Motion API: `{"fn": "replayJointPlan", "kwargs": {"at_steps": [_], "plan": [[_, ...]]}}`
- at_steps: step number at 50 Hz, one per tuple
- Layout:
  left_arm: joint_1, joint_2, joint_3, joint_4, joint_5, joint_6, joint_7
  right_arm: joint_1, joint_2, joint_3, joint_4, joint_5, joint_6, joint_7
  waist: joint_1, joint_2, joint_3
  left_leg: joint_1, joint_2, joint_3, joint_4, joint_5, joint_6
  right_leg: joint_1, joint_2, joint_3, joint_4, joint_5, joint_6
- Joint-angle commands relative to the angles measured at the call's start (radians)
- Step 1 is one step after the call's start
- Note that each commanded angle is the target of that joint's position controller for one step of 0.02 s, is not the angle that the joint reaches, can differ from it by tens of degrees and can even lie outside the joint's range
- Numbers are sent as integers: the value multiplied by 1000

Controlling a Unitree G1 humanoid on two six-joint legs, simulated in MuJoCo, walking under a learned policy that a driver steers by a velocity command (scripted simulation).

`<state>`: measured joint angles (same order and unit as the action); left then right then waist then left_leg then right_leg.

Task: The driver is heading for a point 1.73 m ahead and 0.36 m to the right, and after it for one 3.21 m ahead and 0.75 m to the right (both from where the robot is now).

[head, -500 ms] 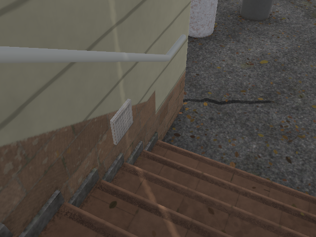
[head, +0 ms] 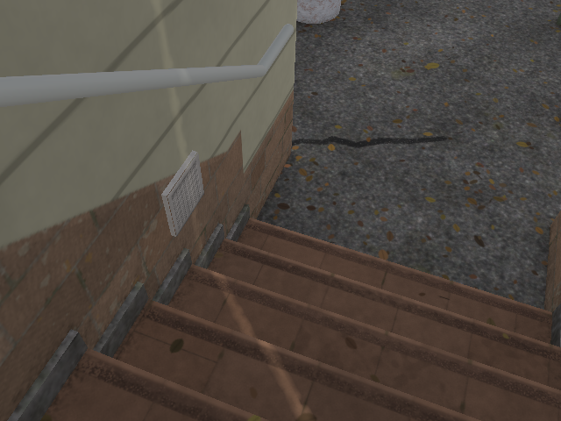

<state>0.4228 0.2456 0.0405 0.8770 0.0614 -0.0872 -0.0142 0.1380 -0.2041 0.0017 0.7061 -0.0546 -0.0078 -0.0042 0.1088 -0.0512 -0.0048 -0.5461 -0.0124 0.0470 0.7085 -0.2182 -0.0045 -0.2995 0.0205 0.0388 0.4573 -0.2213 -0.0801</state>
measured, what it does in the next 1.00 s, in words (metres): goes down, turning right: left foot, then right foot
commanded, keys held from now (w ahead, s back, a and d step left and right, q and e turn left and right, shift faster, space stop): e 0.74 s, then no key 0.18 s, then q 0.08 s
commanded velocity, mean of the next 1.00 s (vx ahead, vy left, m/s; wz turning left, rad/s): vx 0.00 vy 0.00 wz -0.50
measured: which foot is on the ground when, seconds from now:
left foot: up 0.00-0.06, down 0.08-0.76, up 0.78-1.00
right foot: down 0.00-0.08, up 0.10-0.74, down 0.76-1.00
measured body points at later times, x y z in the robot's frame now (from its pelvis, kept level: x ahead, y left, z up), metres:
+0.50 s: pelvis +0.01 +0.04 +0.00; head +0.05 +0.05 +0.45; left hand +0.16 +0.22 -0.14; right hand -0.06 -0.19 -0.13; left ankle +0.06 +0.11 -0.74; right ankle +0.04 -0.12 -0.61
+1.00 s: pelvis +0.03 -0.06 -0.02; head +0.04 -0.07 +0.43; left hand +0.18 +0.16 -0.16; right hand -0.01 -0.33 -0.15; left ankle +0.11 +0.03 -0.64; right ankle -0.02 -0.15 -0.74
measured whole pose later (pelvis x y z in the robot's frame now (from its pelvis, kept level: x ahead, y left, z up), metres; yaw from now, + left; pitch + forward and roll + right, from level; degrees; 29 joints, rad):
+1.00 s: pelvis +0.03 -0.06 -0.02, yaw -31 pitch +4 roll -1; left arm 0.39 0.24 0.05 0.88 0.04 -0.06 -0.07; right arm 0.23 -0.25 -0.05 0.84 -0.05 -0.07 0.04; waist 0.01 0.02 -0.05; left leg -0.79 0.04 0.02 1.35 -0.15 -0.04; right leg -0.40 0.02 -0.05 0.65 -0.32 -0.04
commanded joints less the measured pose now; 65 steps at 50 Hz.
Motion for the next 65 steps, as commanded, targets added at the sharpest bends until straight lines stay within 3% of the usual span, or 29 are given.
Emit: {"fn": "replayJointPlan", "kwargs": {"at_steps": [1, 3, 4, 5, 6, 7, 9, 12, 15, 28, 35, 37, 38, 39, 40, 41, 43, 44, 47, 49, 50, 51, 52, 54, 56, 59, 61, 63, 65], "plan": [[-89, 191, 56, -111, -2, 4, 18, 78, -71, -24, -39, 43, -4, -6, -85, -29, -65, 174, -20, -11, -236, 20, 26, 37, -292, 365, -144, 242, -239], [-48, 147, 43, -92, -1, 18, 22, 200, -155, -71, -8, 65, -2, -9, -134, 11, -149, 523, 45, -48, -419, 231, 113, -63, -206, 334, -19, 129, -153], [24, 29, 8, -99, -30, 12, 21, 291, -196, -93, -33, 34, -3, -29, -152, 109, -277, 801, 214, -146, -341, 555, 231, -210, -62, 182, 195, -155, -66], [63, -67, -7, -165, -53, 14, 38, 403, -265, -112, -44, -44, -7, -31, -184, 229, -266, 987, 520, -498, -277, 1012, 538, -587, 159, 115, 517, -518, 28], [-37, -42, -16, -210, -31, 37, 51, 402, -199, -104, -13, -121, -4, -7, -212, 150, -91, 859, 612, -582, -415, 699, 550, -875, 128, 224, 630, -469, 95], [-57, 21, 4, -171, -6, 64, 64, 347, -153, -97, -17, -64, -2, 9, -199, 54, -45, 745, 526, -470, -431, 592, 471, -896, 108, 223, 759, -335, 118], [45, 100, 26, -127, 22, 71, 67, 197, -92, -72, -43, 27, -25, 41, -87, 149, -124, 464, 379, -220, -375, 521, 324, -748, 88, 150, 999, -135, 147], [132, 21, -29, -121, 20, 75, 7, 129, -99, -55, -13, -17, -68, 18, -30, 124, -78, 126, 271, -85, -407, 159, 260, -699, 88, 27, 1412, 26, 149], [90, 21, -52, -150, -4, 81, -35, 195, -126, -48, 42, -15, -90, -17, -87, 97, -41, 127, 269, -45, -433, 7, 251, -728, 40, -12, 1408, 105, 149], [-99, -64, -76, -252, 18, 112, -57, 284, -125, -48, 158, -51, -115, -59, -201, 100, -16, 400, 448, -24, -525, -136, 275, -670, -146, -57, 672, 63, 90], [-180, -19, -11, -243, 16, 99, -57, 226, -175, -105, 120, -51, -120, -85, -234, 188, -2, 394, 471, 68, -448, -179, 175, -321, -77, -173, 227, -10, 26], [-67, 26, 41, -192, -13, 67, -49, 184, -170, -110, 120, -45, -102, -72, -156, 114, -68, 313, 456, 121, -248, -183, 116, 2, -6, -202, -34, 210, -20], [45, 94, 84, -152, -10, 44, -30, 201, -99, -95, 128, -56, -110, -57, -78, 20, -161, 131, 357, 182, -16, -286, 40, 321, -46, -85, -37, 317, -51], [222, 244, 120, -139, 16, 23, 7, 166, 17, -64, 36, -36, -123, -50, -46, -153, -310, -204, 188, 224, 377, -578, -23, 646, -303, 246, 43, 836, -231], [321, 280, 124, -133, 71, -1, -16, 83, 34, -47, -50, 11, -141, -53, 5, -40, -338, -419, 39, -67, 395, -586, -37, 717, -471, 509, -23, 680, -348], [325, 207, 114, -82, 74, -13, -39, -48, -19, -53, -73, 53, -137, -59, 78, -26, -87, -604, -3, -162, 423, -485, -26, 587, -434, 448, -70, 478, -313], [80, 141, 91, -105, -42, -1, -70, 63, -151, -89, 7, 10, -126, -61, -80, -94, -69, -484, 104, -73, 539, -347, -19, 260, -371, 237, -76, 359, -263], [2, 112, 79, -120, -55, 9, -82, 181, -149, -92, 75, -7, -108, -51, -149, -92, -38, -314, 120, -73, 585, -252, -23, 6, -322, 163, -87, 294, -228], [-146, -4, 8, -91, 6, 7, -75, 431, -11, -46, 210, -21, -65, 56, -248, 16, -3, -36, 83, -72, 761, 102, -22, -413, -196, 62, -26, 94, -120], [-306, 45, -12, -104, -11, -12, -68, 415, -40, -48, 197, 2, -57, 113, -266, 18, -16, 162, 79, -47, 745, 182, -58, -593, -156, -22, 11, 31, -56], [-256, 89, 16, -95, -92, 29, 6, 282, 1, -37, 179, 41, 2, 40, -244, 16, -164, 201, 22, 1, 648, 198, -47, -318, -277, 64, 34, 482, -96], [-176, 83, 0, -76, -99, 54, 28, 177, -21, -25, 129, 27, 27, 11, -176, 27, -108, 94, 41, -21, 363, 1, -39, -165, -258, 5, 73, 683, -86], [-187, 62, -36, -48, -29, -3, -57, 262, -78, -52, 139, 6, -28, 54, -204, -111, -5, 122, 113, -49, 375, -24, -108, -267, -247, 22, 172, 433, -42], [-253, 123, -14, -68, -60, -12, -127, 286, -98, -59, 182, 28, -66, 60, -188, -57, -32, 243, 64, 6, 88, -15, -130, -235, -245, 53, 198, 368, -52], [20, 264, 64, -58, -69, 13, -48, 4, -245, -91, 55, 5, -71, -30, 45, 85, -133, 60, 9, -42, 82, 334, 27, 52, -223, 96, 235, 166, -129], [144, 142, 52, -13, -27, 19, 68, 0, -43, -39, 38, 13, -72, -69, 79, -78, -105, -255, 47, -92, 158, 59, 7, 275, -468, 336, 136, 204, -287], [234, 155, 73, 47, 4, 5, 98, 46, -15, -35, 43, 12, -56, -79, 86, -121, 10, -398, 64, -110, 434, -400, -68, 206, -606, 461, 55, 283, -317], [11, 130, 82, -12, 6, -10, 91, 117, -10, -31, 68, -14, -31, -65, -25, -7, 10, -222, 78, -51, 323, -288, -68, -1, -493, 242, -1, 116, -175], [-345, 222, 109, -135, 39, -23, 60, 322, -9, -52, 140, -27, -41, -21, -209, -9, -33, 432, -65, 131, 318, -5, -52, -524, -287, -108, 60, -141, -41]]}}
